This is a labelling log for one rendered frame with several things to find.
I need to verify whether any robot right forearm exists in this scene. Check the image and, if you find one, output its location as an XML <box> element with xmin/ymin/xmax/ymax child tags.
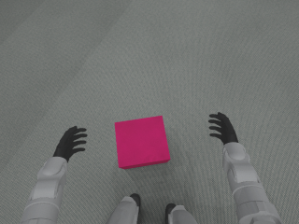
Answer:
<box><xmin>222</xmin><ymin>142</ymin><xmax>284</xmax><ymax>224</ymax></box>

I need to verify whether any robot left forearm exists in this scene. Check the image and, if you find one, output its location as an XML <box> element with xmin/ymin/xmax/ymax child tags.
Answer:
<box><xmin>19</xmin><ymin>156</ymin><xmax>68</xmax><ymax>224</ymax></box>

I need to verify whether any robot left hand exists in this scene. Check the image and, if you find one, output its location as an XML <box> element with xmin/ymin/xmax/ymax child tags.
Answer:
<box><xmin>52</xmin><ymin>126</ymin><xmax>88</xmax><ymax>163</ymax></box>

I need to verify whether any robot right hand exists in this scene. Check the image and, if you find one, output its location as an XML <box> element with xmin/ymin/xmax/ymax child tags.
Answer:
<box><xmin>208</xmin><ymin>112</ymin><xmax>239</xmax><ymax>145</ymax></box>

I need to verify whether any carton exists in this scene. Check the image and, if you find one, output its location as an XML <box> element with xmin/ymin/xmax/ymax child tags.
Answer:
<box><xmin>114</xmin><ymin>116</ymin><xmax>170</xmax><ymax>170</ymax></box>

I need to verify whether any robot right thigh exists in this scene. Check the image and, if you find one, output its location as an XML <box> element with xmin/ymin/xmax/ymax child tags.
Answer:
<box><xmin>168</xmin><ymin>210</ymin><xmax>197</xmax><ymax>224</ymax></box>

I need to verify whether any right robot foot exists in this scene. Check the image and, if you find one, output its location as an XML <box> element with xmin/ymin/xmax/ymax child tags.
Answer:
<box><xmin>165</xmin><ymin>203</ymin><xmax>176</xmax><ymax>224</ymax></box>

